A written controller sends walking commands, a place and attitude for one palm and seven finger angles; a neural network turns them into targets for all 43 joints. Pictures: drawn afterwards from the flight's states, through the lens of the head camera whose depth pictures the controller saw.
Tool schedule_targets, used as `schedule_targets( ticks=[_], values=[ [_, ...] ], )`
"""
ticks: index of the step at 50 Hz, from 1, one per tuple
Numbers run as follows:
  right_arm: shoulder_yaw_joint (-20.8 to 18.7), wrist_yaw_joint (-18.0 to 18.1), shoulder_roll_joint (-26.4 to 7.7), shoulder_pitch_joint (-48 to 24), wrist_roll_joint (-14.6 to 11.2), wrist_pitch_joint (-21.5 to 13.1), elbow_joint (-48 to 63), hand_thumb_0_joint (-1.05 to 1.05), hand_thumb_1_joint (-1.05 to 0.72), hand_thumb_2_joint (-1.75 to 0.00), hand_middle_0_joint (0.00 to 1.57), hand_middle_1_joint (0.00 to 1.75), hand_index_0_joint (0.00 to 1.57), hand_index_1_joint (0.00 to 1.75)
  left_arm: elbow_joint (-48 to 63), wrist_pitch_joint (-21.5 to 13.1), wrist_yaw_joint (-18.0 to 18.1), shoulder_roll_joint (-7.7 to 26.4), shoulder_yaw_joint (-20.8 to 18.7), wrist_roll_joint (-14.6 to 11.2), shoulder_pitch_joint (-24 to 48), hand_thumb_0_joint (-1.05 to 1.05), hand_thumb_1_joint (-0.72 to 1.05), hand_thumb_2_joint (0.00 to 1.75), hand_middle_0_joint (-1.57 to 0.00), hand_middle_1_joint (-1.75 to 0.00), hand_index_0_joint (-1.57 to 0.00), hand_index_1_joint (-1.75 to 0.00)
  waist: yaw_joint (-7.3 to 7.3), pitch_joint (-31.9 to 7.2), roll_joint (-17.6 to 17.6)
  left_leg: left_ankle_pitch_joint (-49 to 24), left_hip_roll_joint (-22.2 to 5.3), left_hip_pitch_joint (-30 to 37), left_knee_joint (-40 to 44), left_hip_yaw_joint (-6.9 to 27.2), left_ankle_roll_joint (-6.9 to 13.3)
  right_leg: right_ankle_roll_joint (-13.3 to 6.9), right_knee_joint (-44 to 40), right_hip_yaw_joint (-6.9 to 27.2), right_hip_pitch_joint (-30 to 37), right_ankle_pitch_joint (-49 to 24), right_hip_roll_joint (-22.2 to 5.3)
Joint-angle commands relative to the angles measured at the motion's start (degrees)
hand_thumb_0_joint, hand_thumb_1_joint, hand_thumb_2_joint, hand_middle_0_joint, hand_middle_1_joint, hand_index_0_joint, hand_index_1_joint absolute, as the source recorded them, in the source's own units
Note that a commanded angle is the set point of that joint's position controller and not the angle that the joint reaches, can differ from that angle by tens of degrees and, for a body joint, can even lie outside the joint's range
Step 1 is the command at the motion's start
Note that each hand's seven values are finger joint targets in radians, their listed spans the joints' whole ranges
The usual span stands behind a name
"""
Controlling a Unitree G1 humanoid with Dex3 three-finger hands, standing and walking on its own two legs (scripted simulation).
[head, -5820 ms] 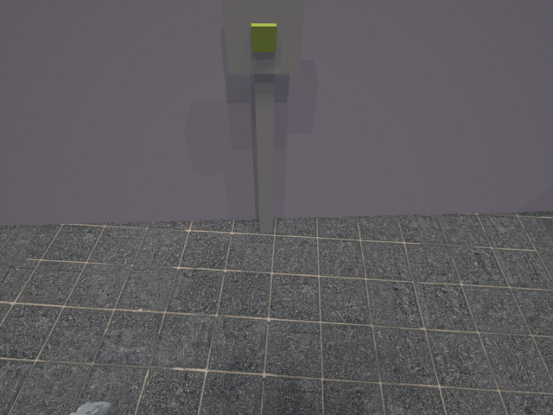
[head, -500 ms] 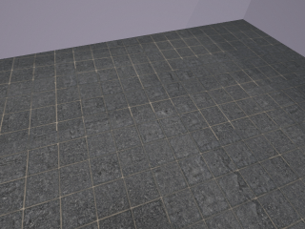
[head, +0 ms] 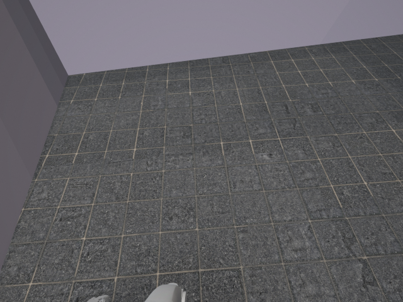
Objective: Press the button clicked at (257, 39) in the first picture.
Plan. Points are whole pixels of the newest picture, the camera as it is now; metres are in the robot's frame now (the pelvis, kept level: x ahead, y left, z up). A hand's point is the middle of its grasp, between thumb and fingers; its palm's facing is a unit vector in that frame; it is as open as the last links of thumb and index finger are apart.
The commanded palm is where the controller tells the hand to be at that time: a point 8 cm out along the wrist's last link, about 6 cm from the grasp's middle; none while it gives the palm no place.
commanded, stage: turn to face it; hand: left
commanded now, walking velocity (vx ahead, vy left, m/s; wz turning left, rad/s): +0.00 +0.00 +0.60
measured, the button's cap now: out of the picture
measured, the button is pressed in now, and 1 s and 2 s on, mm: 0 0 0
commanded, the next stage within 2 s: none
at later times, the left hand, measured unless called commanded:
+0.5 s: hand out of the picture +0.00 +0.28 -0.17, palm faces +0.35 -0.90 -0.27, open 7.4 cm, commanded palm none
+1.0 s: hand out of the picture -0.03 +0.21 -0.16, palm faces +0.59 -0.76 -0.26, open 7.4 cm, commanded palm none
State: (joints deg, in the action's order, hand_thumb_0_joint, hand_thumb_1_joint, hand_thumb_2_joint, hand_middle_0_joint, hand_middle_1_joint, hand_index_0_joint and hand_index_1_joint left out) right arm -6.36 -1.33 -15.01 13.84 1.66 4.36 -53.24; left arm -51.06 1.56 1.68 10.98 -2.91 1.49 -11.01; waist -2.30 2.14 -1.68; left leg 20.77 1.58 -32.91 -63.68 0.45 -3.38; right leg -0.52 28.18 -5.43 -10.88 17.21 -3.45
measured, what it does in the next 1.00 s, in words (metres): steps on the spot, turning left: left foot, then right foot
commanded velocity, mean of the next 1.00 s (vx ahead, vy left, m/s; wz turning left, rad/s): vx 0.00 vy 0.00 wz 0.60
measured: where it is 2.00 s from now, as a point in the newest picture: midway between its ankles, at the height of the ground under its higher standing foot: outside the picture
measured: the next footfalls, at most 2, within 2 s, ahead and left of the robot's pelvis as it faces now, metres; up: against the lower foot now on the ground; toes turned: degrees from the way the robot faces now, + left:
left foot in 0.26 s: +0.01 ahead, +0.15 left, +0.00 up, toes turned +17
right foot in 0.70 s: +0.12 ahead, -0.08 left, +0.00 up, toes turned +22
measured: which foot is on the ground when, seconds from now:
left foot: up 0.00-0.24, down 0.26-0.70, up 0.72-1.00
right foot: down 0.00-0.28, up 0.30-0.68, down 0.70-1.00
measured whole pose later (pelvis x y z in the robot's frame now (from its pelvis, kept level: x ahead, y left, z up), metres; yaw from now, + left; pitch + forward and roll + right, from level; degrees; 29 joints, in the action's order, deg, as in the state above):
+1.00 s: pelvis +0.03 +0.00 +0.00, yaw +38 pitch -1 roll +2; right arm -4.7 -2.1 -14.6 10.7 1.1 5.1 -54.2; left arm -50.3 1.0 1.3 11.0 -1.7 1.9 -12.3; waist -0.9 5.2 -0.1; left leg 24.6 -2.2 -24.8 -55.3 -2.7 -4.4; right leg -0.1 30.7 -13.7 -11.5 17.4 -7.9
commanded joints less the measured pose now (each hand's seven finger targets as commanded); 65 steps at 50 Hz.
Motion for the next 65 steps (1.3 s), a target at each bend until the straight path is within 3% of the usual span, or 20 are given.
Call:
schedule_targets(
  ticks=[1,7,11,12,13,14,20,27,32,33,35,41,51,53,54,55,56,57,61,65],
  values=[
    [0.11,-0.45,-2.96,-4.12,-0.29,-0.79,5.31,0.0,-0.9,-0.9,0.2,0.3,0.2,0.3,3.86,-2.15,0.37,10.41,-1.88,-0.07,-1.58,0.0,0.9,0.9,-0.2,-0.3,-0.2,-0.3,2.37,0.73,11.02,0.72,-3.21,-2.52,-1.17,-1.85,-1.48,-5.36,-8.54,5.04,3.51,-23.04,-14.73],
    [1.53,-0.62,-2.56,-10.8,-0.77,-1.38,6.82,0.0,-0.9,-0.9,0.2,0.3,0.2,0.3,2.13,-1.59,0.18,13.48,-2.58,0.33,-6.56,0.0,0.9,0.9,-0.2,-0.3,-0.2,-0.3,5.42,-1.86,14.44,4.26,-2.86,4.47,15.48,-6.26,-0.77,-5.73,-3.88,2.16,8.21,-35.03,-16.48],
    [1.51,-0.24,-4.18,-6.79,-0.84,-2.39,6.45,0.0,-0.9,-0.9,0.2,0.3,0.2,0.3,1.77,-1.17,-0.07,14.64,-3.26,-0.07,-5.71,0.0,0.9,0.9,-0.2,-0.3,-0.2,-0.3,3.33,-6.05,14.93,-3.43,-1.31,15.83,32.74,-8.88,1.02,-2.43,4.8,-2.52,8.24,-37.37,-15.85],
    [0.74,-0.17,-6.65,-2.42,-0.59,-2.95,5.34,0.0,-0.9,-0.9,0.2,0.3,0.2,0.3,2.11,-1.11,-0.24,14.11,-3.37,-0.58,-4.95,0.0,0.9,0.9,-0.2,-0.3,-0.2,-0.3,0.49,-8.75,9.76,-13.48,-3.21,25.75,40.15,-6.73,2.31,0.02,13.43,-4.47,2.86,-33.34,-15.22],
    [-0.96,0.15,-13.58,1.42,-0.16,-3.63,4.91,0.0,-0.9,-0.9,0.2,0.3,0.2,0.3,4.17,-1.04,-0.75,10.88,-3.05,-1.01,-5.3,0.0,0.9,0.9,-0.2,-0.3,-0.2,-0.3,-1.58,-12.87,-7.49,-34.38,-17.63,40.39,40.96,11.19,8.91,4.47,27.28,-6.3,-14.4,-7.35,-8.44],
    [-1.69,0.28,-17.32,5.63,-1.12,-3.27,3.88,0.0,-0.9,-0.9,0.2,0.3,0.2,0.3,6.77,-0.89,-0.75,8.62,-1.55,-0.62,-1.49,0.0,0.9,0.9,-0.2,-0.3,-0.2,-0.3,-3.28,-12.78,-14.42,-56.65,-26.57,42.57,39.12,18.99,15.27,6.03,36.58,-2.14,-23.91,20.63,-4.47],
    [0.23,1.63,-10.12,-6.08,-0.6,-3.87,6.11,0.0,-0.9,-0.9,0.2,0.3,0.2,0.3,3.31,0.24,-1.29,8.79,-2.5,-0.52,-0.86,0.0,0.9,0.9,-0.2,-0.3,-0.2,-0.3,1.5,-4.75,-7.39,-35.35,-14.2,24.92,42.01,8.67,11.48,6.44,37.09,4.03,-19.7,6.27,-3.61],
    [-0.5,1.4,-10.67,-4.02,-0.31,-3.33,5.91,0.0,-0.9,-0.9,0.2,0.3,0.2,0.3,5.99,0.15,-0.92,8.05,-2.09,-0.72,2.8,0.0,0.9,0.9,-0.2,-0.3,-0.2,-0.3,0.39,-3.74,-8.22,-29.25,-13.98,24.01,42.21,15.42,13.24,6.54,24.72,4.6,-17.35,7.21,-0.88],
    [-1.03,1.32,-10.55,-6.76,-0.5,-2.83,7.08,0.0,-0.9,-0.9,0.2,0.3,0.2,0.3,5.91,-1.15,-0.66,8.19,-2.04,-1.16,-2.96,0.0,0.9,0.9,-0.2,-0.3,-0.2,-0.3,3.5,-6.06,-7.73,-30.38,-10.83,17.69,35.49,18.05,10.66,5.43,3.82,2.92,-2.1,-1.07,2.33],
    [-0.91,1.16,-9.07,-6.43,-0.91,-2.93,7.25,0.0,-0.9,-0.9,0.2,0.3,0.2,0.3,5.55,-1.84,-0.47,9.83,-2.34,-0.96,-5.14,0.0,0.9,0.9,-0.2,-0.3,-0.2,-0.3,4.57,-6.82,-3.59,-24.27,-8.03,13.87,31.22,16.59,8.04,5.06,-5.15,4.38,4.61,-6.99,0.0],
    [-0.1,0.73,-3.97,-3.72,-0.95,-3.02,9.06,0.0,-0.9,-0.9,0.2,0.3,0.2,0.3,6.14,-2.44,0.18,18.43,-3.49,0.16,-6.58,0.0,0.9,0.9,-0.2,-0.3,-0.2,-0.3,4.78,-7.89,18.64,15.01,2.99,-2.22,6.81,2.87,0.87,-5.68,-11.2,26.6,11.59,-20.02,-25.82],
    [0.12,-0.64,-4.09,-2.86,-0.37,-1.04,4.64,0.0,-0.9,-0.9,0.2,0.3,0.2,0.3,7.32,-2.48,0.46,10.17,-1.56,-0.14,1.72,0.0,0.9,0.9,-0.2,-0.3,-0.2,-0.3,1.23,-1.09,11.73,1.2,-3.26,0.16,-6.68,0.89,-0.72,-5.05,-9.28,5.79,1.48,-19.87,-15.37],
    [1.83,-0.74,-2.29,-8.73,-1.05,-1.88,6.06,0.0,-0.9,-0.9,0.2,0.3,0.2,0.3,3.22,-1.36,0.14,14.28,-3.02,0.38,-4.96,0.0,0.9,0.9,-0.2,-0.3,-0.2,-0.3,5.25,-3.69,14.48,4.85,-3.02,9.15,20.01,-6.94,0.24,-5.89,-3.63,-0.54,6.65,-28.92,-18.53],
    [1.64,-0.46,-3.07,-5.49,-0.9,-2.34,5.48,0.0,-0.9,-0.9,0.2,0.3,0.2,0.3,2.71,-1.03,-0.05,14.44,-3.35,0.04,-4.14,0.0,0.9,0.9,-0.2,-0.3,-0.2,-0.3,3.41,-5.18,12.89,-1.31,-2.74,14.7,28.63,-8.22,0.91,-3.63,0.89,-3.47,5.38,-27.11,-18.22],
    [1.27,-0.5,-4.66,-3.04,-0.82,-2.68,5.23,0.0,-0.9,-0.9,0.2,0.3,0.2,0.3,2.6,-0.75,-0.26,13.89,-3.31,-0.34,-3.78,0.0,0.9,0.9,-0.2,-0.3,-0.2,-0.3,1.79,-6.17,9.27,-7.45,-3.28,21.31,36.15,-6.8,1.65,-1.34,6.61,-4.99,1.31,-23.19,-17.17],
    [-0.04,-0.28,-9.57,0.64,-0.5,-3.29,4.65,0.0,-0.9,-0.9,0.2,0.3,0.2,0.3,3.73,-0.39,-0.58,11.82,-3.22,-0.77,-4.46,0.0,0.9,0.9,-0.2,-0.3,-0.2,-0.3,-0.43,-8.94,-2.32,-18.96,-10.99,31.73,40.72,4.16,5.41,2.37,17.84,-6.95,-9.8,-11.12,-12.82],
    [-1.41,0.15,-15.66,4.42,-0.48,-3.44,4.45,0.0,-0.9,-0.9,0.2,0.3,0.2,0.3,6.66,-0.33,-0.98,7.78,-1.94,-1.01,-1.99,0.0,0.9,0.9,-0.2,-0.3,-0.2,-0.3,-2.47,-8.5,-18.3,-41.58,-25.43,36.24,42.98,22.38,13.81,6.42,30.41,-5.95,-24.14,21.95,-5.28],
    [-1.47,0.78,-15.33,7.51,-0.64,-3.37,2.27,0.0,-0.9,-0.9,0.2,0.3,0.2,0.3,7.5,0.4,-0.33,8.96,-1.7,-0.29,2.7,0.0,0.9,0.9,-0.2,-0.3,-0.2,-0.3,-4.39,-9.27,-12.76,-36.96,-26.27,33.0,43.05,22.42,16.25,5.53,37.2,1.26,-24.29,22.01,-4.93],
    [0.47,1.79,-9.66,-4.0,-0.43,-3.85,5.5,0.0,-0.9,-0.9,0.2,0.3,0.2,0.3,3.92,0.22,-1.17,8.73,-2.49,-0.45,0.54,0.0,0.9,0.9,-0.2,-0.3,-0.2,-0.3,1.06,-3.93,-6.74,-26.18,-16.44,24.23,44.27,12.71,12.4,5.77,39.26,4.39,-22.49,6.83,-4.81],
    [0.48,1.66,-9.55,-3.77,-0.53,-3.78,5.53,0.0,-0.9,-0.9,0.2,0.3,0.2,0.3,3.54,0.58,-1.06,8.67,-2.33,-0.55,-0.19,0.0,0.9,0.9,-0.2,-0.3,-0.2,-0.3,1.17,-3.58,-5.02,-22.79,-14.65,22.8,45.59,13.22,12.64,6.25,33.24,4.48,-19.12,5.13,-3.1]
  ],
)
